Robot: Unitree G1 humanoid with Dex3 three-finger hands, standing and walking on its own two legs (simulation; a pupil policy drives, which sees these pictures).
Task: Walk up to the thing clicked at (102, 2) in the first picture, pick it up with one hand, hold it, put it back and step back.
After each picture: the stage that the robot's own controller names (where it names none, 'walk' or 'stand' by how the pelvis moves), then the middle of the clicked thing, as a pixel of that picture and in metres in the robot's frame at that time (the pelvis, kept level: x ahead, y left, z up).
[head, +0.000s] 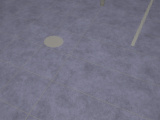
stand; (102, 1) +2.32 -0.37 -0.72
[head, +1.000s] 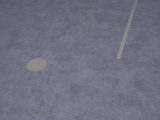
walk; (84, 17) +2.20 +0.06 -0.70
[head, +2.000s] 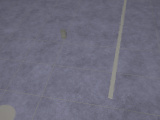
walk; (63, 34) +1.54 +0.29 -0.72
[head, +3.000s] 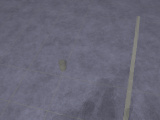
walk; (62, 65) +1.02 +0.25 -0.72
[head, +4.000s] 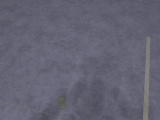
walk; (61, 103) +0.60 +0.18 -0.70
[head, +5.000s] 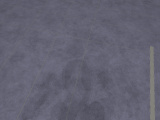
stand; out of the picture +0.38 +0.11 -0.71
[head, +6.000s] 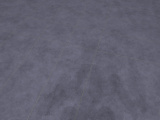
stand; out of the picture +0.33 +0.12 -0.72
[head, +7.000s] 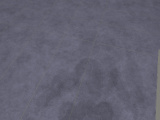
stand; out of the picture +0.36 +0.13 -0.72
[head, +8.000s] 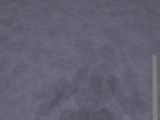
stand; out of the picture +0.36 +0.16 -0.72
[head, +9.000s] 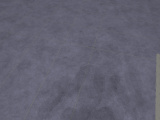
stand; out of the picture +0.37 +0.14 -0.73
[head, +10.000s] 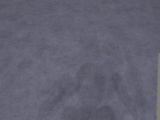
stand; out of the picture +0.36 +0.14 -0.73
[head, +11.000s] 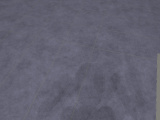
stand; out of the picture +0.36 +0.14 -0.73
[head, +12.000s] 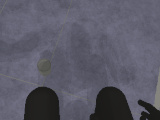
go down; (44, 67) +0.44 +0.15 -0.39
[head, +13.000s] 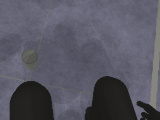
go down; (30, 60) +0.45 +0.17 -0.31
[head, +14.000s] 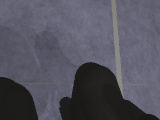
close in; out of the picture +0.44 +0.21 -0.22
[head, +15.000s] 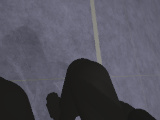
close; out of the picture +0.44 +0.22 -0.22
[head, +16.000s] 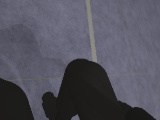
lift; out of the picture +0.43 +0.21 -0.23
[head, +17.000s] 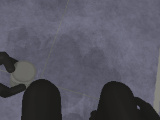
lift; (22, 77) +0.32 +0.22 -0.09
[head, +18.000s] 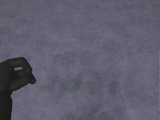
hold; out of the picture +0.40 -0.06 -0.68
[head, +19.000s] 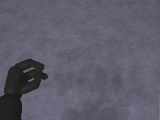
hold; out of the picture +0.34 -0.07 -0.70
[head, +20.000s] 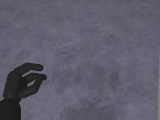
stand; out of the picture +0.29 -0.11 -0.70
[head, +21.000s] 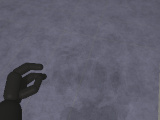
crouch; out of the picture +0.23 -0.13 -0.70
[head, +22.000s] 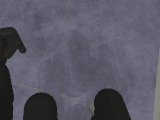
crouch; (98, 104) +0.28 -0.15 -0.42
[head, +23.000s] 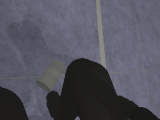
lower; (51, 75) +0.33 -0.09 -0.26
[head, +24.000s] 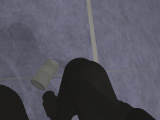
lower; (45, 74) +0.35 -0.09 -0.25
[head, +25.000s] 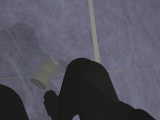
lower; (46, 73) +0.36 -0.08 -0.25
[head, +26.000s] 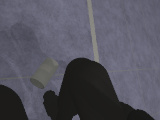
lower; (45, 72) +0.36 -0.08 -0.25
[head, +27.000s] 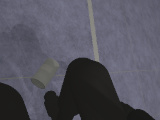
loosen; (45, 73) +0.36 -0.08 -0.25
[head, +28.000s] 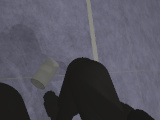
withdraw; (45, 73) +0.36 -0.08 -0.25
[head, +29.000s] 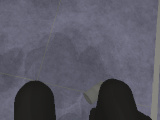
walk; (96, 92) +0.34 -0.13 -0.34
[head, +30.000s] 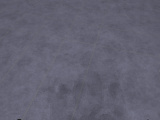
stand; out of the picture +0.21 -0.16 -0.68
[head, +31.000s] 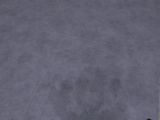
stand; out of the picture +0.22 -0.15 -0.69
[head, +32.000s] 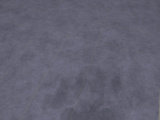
stand; out of the picture +0.21 -0.16 -0.71
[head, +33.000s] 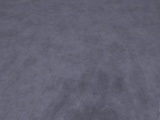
walk; out of the picture +0.22 -0.16 -0.75
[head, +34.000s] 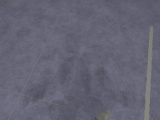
walk; (103, 117) +0.40 -0.22 -0.73
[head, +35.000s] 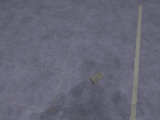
walk; (96, 77) +0.77 -0.10 -0.71
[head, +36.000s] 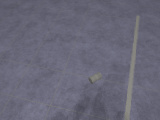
stand; (95, 77) +0.87 -0.13 -0.73
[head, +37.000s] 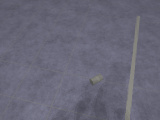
stand; (96, 79) +0.86 -0.13 -0.75
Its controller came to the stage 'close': yes
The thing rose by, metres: 0.31
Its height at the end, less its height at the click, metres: -0.02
